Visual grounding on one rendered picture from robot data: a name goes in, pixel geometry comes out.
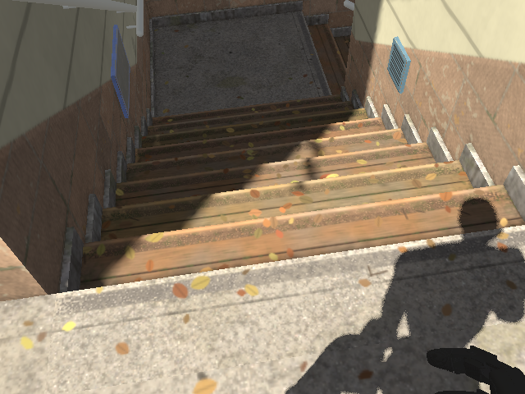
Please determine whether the right robot hand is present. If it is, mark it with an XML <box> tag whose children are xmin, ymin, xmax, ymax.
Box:
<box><xmin>427</xmin><ymin>346</ymin><xmax>525</xmax><ymax>394</ymax></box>

